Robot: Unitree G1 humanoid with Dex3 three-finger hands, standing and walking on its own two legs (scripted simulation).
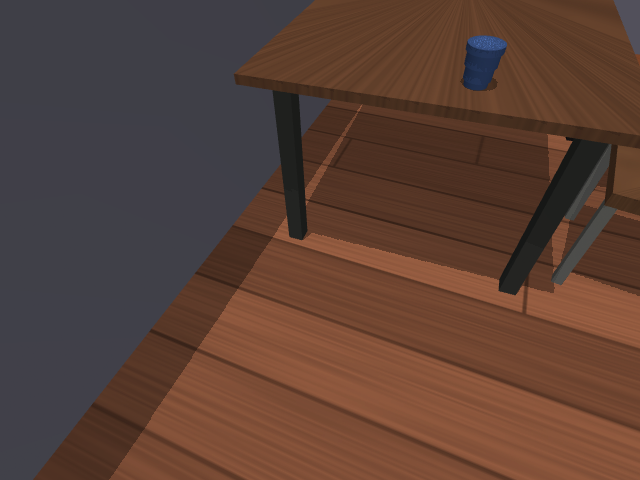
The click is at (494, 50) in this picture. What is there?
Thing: tapered cup
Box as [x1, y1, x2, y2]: [463, 35, 506, 89]
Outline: 503,40 497,37 485,35 474,36 468,39 466,45 467,53 464,62 466,66 463,74 463,84 466,87 471,89 483,89 486,87 487,83 491,79 493,71 497,67 500,56 504,52 506,43
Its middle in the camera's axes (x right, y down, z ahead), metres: +0.41 -0.45 +1.00
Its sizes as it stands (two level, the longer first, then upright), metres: 0.093 0.093 0.107
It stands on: a support 0.75 m high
